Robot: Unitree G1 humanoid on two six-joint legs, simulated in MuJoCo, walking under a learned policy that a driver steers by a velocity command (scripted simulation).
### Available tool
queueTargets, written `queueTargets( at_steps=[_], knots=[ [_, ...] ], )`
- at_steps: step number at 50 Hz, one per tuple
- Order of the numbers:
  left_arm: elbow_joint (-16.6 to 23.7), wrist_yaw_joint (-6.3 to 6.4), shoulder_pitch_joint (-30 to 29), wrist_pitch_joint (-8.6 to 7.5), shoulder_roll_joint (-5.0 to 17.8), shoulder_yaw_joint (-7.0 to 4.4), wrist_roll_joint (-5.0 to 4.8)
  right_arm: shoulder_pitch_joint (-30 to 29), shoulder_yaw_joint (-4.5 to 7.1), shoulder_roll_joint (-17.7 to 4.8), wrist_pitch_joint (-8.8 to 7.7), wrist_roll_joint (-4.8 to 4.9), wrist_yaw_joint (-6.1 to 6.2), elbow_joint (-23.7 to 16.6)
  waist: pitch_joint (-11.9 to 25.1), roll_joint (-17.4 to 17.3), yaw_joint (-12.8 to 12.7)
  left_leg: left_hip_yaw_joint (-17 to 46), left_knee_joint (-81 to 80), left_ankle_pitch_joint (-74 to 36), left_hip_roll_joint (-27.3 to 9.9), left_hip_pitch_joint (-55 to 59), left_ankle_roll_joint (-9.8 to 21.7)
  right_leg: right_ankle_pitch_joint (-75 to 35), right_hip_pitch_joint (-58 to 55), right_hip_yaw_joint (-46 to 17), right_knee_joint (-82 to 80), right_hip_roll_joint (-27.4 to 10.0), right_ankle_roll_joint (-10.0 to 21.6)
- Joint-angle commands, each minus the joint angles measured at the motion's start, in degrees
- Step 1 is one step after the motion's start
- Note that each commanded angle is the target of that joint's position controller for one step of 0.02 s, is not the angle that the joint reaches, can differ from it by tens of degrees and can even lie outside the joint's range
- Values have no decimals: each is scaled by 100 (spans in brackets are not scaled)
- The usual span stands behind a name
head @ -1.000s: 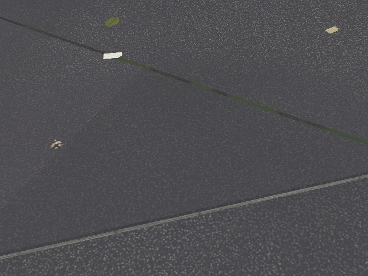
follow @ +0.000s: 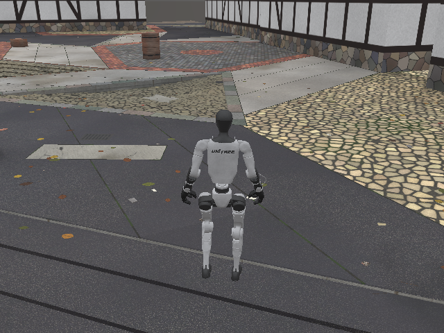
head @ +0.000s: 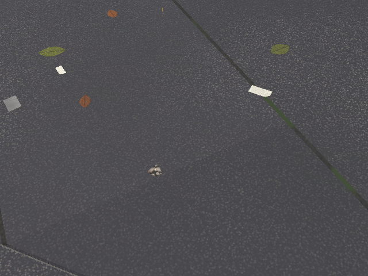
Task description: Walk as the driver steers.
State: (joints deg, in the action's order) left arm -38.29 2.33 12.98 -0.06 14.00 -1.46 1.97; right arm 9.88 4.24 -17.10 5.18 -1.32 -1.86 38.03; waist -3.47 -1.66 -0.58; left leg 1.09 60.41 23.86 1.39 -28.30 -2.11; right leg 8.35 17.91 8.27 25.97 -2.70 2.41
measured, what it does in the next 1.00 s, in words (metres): steps on the spot, turning left: left foot, then right foot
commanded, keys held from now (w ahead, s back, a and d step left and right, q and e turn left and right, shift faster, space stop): q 0.66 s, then no key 0.34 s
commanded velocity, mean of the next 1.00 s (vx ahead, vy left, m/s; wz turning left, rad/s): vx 0.01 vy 0.00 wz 0.50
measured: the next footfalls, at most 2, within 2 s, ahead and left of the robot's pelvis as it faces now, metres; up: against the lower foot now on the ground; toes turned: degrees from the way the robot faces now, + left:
left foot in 0.14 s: +0.04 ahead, +0.11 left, +0.00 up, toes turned +6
right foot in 0.62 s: +0.08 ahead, -0.07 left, +0.00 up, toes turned +26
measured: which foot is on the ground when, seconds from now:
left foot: up 0.00-0.12, down 0.14-0.62, up 0.64-0.96, down 0.98-1.00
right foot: down 0.00-0.14, up 0.16-0.60, down 0.62-1.00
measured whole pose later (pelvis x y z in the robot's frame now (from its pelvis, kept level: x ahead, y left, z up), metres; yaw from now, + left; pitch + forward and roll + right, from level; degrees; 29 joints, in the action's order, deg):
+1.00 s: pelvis -0.01 +0.01 +0.00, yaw +29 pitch +0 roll +0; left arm -42.3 0.8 13.5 1.6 15.1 -2.0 0.9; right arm 10.7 2.0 -14.3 3.0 -1.1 -0.4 41.1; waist -3.5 1.0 -1.3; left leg 2.1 26.9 15.4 3.4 -10.9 0.7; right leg 16.5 14.6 2.8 31.6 -1.4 0.8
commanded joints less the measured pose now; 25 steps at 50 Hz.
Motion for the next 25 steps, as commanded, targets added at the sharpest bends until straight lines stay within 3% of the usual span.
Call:
queueTargets(
  at_steps=[1,4,6,7,8,9,10,11,12,13,14,17,21,25],
  knots=[
    [375,-31,-103,-31,888,-285,29,83,9,-204,-35,21,-58,-470,714,1167,28,-262,-948,153,-137,583,118,-217,-351,-871,-881,-1359,909],
    [314,-74,5,34,1058,-366,32,105,21,-276,-110,60,-59,-570,788,1202,-2,-528,-1866,111,-49,1092,284,-295,-382,-739,-552,-1477,771],
    [220,-89,142,114,1042,-398,-25,519,29,-287,-234,54,-26,-440,789,747,189,-517,-3217,-615,110,1943,452,-138,35,-321,216,-1301,292],
    [175,-135,403,171,825,-377,0,630,89,-579,-317,-1,39,-426,603,-421,168,799,-4239,-681,-602,2212,621,848,672,175,1397,-859,-147],
    [630,-102,178,241,441,-250,-34,487,289,-1501,-323,13,94,-714,314,-1939,136,3286,-4625,-2025,-2280,2051,1372,2921,2175,237,2480,197,-615],
    [673,-38,-376,323,749,-313,-10,924,356,-1398,-303,-33,162,-622,396,-1115,603,3031,-4496,-2756,-2320,1670,1932,2851,1893,-702,3589,115,-586],
    [616,-57,-341,349,663,-294,-92,673,240,-1099,-292,-33,205,-547,265,-882,293,2446,-4348,-2660,-1949,1509,1888,2345,1892,-916,3843,58,-547],
    [505,-75,-235,317,660,-295,-129,281,171,-882,-281,0,220,-569,118,-666,58,1940,-4357,-2329,-1487,1370,1605,1760,1794,-1000,3680,-10,-507],
    [419,-80,-144,275,737,-333,-65,-56,144,-786,-291,16,237,-644,211,-734,-61,1681,-4271,-2418,-1146,1504,1406,1413,1762,-934,3641,40,-479],
    [280,-105,17,263,804,-359,10,-99,108,-655,-310,43,240,-668,400,-743,-58,1547,-4157,-3007,-1008,1660,1415,1280,1662,-854,3799,118,-492],
    [226,-130,56,265,806,-365,14,22,89,-609,-331,63,226,-635,592,-585,-39,1552,-4075,-3369,-1004,1818,1439,1268,1606,-865,3890,167,-505],
    [274,-152,-169,295,639,-303,-65,401,141,-706,-385,72,213,-508,717,-363,108,1812,-4023,-3338,-1054,2260,1519,1297,1764,-949,3468,189,-533],
    [354,-117,-458,309,588,-248,-71,644,193,-768,-367,26,220,-436,631,-572,276,2246,-4011,-2759,-1058,2314,1606,1500,1600,-1024,2610,277,-462],
    [385,-84,-481,258,591,-217,-138,576,252,-878,-335,-15,163,-407,669,-584,259,2576,-3834,-3005,-941,1966,1559,1690,866,-1030,1861,512,-341]
  ],
)
Keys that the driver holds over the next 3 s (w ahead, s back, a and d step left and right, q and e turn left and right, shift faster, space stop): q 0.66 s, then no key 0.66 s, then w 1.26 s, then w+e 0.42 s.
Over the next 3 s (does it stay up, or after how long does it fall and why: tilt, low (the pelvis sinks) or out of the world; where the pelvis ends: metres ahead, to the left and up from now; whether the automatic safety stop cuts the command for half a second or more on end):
stays up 0.65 0.38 0.04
